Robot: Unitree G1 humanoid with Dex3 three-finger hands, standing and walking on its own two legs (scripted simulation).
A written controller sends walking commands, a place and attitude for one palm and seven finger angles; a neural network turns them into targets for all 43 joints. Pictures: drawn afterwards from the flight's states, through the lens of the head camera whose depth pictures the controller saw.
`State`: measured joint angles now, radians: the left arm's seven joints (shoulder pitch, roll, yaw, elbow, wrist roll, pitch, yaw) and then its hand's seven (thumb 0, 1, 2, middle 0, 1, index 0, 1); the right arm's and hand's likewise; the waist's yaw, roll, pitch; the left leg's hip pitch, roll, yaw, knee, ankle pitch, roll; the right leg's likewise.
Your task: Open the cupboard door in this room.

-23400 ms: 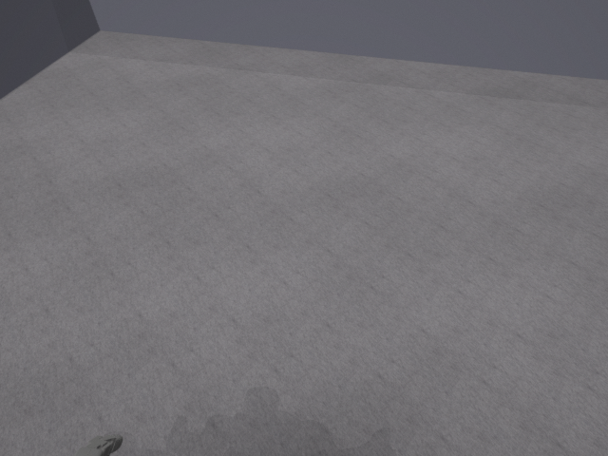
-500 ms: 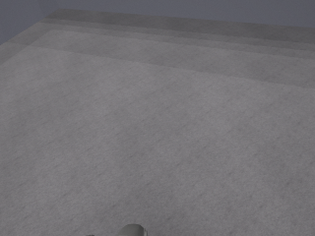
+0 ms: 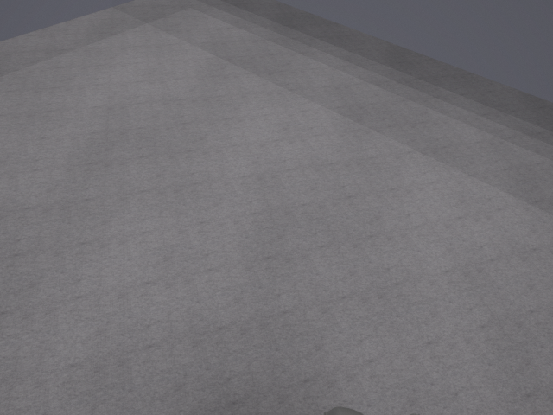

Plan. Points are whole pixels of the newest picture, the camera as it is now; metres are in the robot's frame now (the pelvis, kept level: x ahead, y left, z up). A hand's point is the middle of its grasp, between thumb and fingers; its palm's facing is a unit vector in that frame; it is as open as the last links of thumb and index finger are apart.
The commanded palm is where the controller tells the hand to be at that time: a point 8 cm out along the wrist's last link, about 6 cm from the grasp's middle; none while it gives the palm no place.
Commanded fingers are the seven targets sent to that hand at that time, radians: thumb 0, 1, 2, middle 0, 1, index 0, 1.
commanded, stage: turn or walk to find it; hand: left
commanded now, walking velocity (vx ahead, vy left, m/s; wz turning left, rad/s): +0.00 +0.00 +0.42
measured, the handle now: out of the picture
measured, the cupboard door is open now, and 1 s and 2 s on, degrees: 0 0 0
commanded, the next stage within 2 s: none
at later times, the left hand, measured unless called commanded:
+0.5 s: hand out of the picture +0.02 +0.15 -0.15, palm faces +0.22 -0.94 -0.26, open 7.4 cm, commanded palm none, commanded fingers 0.00 0.90 0.90 -0.20 -0.30 -0.20 -0.30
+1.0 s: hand out of the picture -0.12 +0.21 -0.18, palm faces +0.46 -0.86 -0.23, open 7.4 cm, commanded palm none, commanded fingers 0.00 0.90 0.90 -0.20 -0.30 -0.20 -0.30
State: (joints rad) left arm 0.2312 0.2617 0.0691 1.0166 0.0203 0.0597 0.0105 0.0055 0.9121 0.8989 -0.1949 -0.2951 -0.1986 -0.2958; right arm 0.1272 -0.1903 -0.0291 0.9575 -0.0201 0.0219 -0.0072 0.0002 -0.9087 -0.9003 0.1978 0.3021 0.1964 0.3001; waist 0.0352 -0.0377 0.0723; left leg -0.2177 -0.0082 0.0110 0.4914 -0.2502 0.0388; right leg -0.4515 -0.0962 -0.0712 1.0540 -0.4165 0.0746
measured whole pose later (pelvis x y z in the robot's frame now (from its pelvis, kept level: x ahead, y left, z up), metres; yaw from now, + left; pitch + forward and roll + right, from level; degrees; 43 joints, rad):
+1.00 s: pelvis -0.07 -0.01 +0.00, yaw +25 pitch -1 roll -2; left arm 0.20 0.26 0.07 1.00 0.02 0.05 0.01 0.01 0.91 0.90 -0.19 -0.30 -0.20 -0.30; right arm 0.14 -0.19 -0.03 0.96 -0.02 0.02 -0.01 0.00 -0.91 -0.90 0.20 0.30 0.20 0.30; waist 0.03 -0.03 0.08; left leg -0.22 -0.01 -0.01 0.46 -0.23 0.04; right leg -0.45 -0.09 -0.05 1.03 -0.41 0.08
